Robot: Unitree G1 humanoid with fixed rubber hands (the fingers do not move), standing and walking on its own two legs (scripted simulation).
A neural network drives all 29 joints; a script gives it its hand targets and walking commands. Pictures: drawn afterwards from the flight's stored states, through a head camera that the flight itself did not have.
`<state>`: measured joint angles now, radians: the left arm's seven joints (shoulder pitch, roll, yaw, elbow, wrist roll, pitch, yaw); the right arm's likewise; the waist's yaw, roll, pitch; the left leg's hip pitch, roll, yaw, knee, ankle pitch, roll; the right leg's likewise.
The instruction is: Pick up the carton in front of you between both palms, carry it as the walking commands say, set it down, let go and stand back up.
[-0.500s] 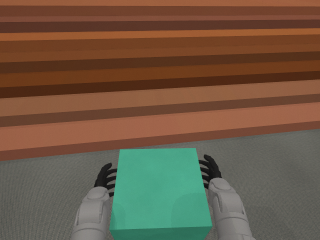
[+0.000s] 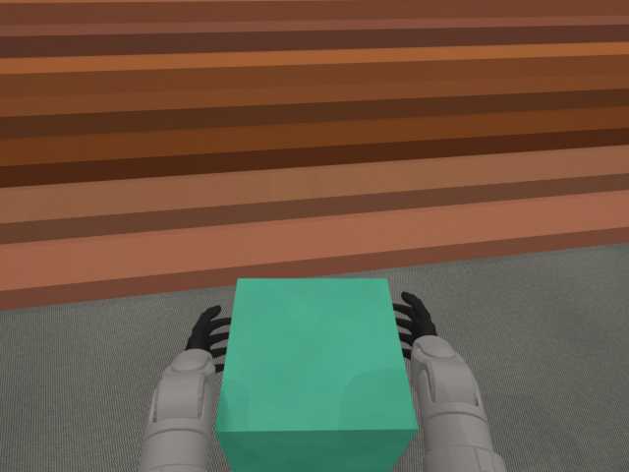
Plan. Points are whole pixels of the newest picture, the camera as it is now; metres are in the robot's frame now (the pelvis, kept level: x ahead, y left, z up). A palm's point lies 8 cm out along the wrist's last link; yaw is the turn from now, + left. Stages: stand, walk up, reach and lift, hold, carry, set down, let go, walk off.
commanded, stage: reach and lift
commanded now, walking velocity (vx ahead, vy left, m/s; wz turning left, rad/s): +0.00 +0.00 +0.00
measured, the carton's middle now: (311, 386) +0.28 +0.00 -0.04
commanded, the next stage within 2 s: hold in 0.50 s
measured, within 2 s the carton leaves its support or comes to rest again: neither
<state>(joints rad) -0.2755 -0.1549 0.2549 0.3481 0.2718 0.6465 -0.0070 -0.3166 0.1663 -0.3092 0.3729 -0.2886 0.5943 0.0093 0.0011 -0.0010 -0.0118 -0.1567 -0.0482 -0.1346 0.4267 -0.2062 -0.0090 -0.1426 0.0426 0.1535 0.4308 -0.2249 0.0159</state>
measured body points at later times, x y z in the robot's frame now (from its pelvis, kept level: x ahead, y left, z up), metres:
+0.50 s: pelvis +0.01 +0.00 +0.00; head -0.03 +0.00 +0.45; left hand +0.30 +0.15 +0.03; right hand +0.32 -0.15 +0.04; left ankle +0.02 +0.13 -0.74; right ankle +0.01 -0.13 -0.74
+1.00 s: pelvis +0.00 +0.00 +0.00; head -0.05 +0.00 +0.45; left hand +0.29 +0.15 +0.04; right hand +0.30 -0.15 +0.05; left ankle +0.02 +0.13 -0.74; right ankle +0.01 -0.13 -0.74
